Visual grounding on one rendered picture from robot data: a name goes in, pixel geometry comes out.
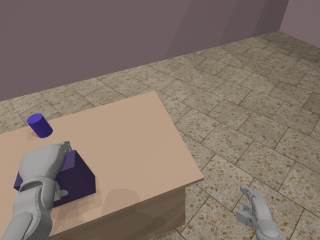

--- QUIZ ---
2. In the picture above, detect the right robot hand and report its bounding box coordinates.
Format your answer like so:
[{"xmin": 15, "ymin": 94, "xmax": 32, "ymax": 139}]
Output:
[{"xmin": 236, "ymin": 185, "xmax": 274, "ymax": 229}]

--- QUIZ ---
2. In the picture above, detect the left robot forearm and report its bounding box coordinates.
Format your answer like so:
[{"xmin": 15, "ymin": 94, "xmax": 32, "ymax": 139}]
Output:
[{"xmin": 0, "ymin": 177, "xmax": 56, "ymax": 240}]

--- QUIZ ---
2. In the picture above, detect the table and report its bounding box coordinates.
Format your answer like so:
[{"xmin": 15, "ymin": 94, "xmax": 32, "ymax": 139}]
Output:
[{"xmin": 0, "ymin": 91, "xmax": 204, "ymax": 240}]

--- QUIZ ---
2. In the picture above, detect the right robot forearm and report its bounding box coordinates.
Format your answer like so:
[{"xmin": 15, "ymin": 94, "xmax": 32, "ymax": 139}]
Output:
[{"xmin": 255, "ymin": 219, "xmax": 287, "ymax": 240}]

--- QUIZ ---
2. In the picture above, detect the sponge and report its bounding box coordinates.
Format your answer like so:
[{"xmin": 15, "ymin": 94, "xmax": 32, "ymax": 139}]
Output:
[{"xmin": 13, "ymin": 150, "xmax": 96, "ymax": 208}]

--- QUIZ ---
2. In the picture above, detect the left robot hand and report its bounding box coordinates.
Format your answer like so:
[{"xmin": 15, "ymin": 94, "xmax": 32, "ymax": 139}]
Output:
[{"xmin": 19, "ymin": 141, "xmax": 72, "ymax": 202}]

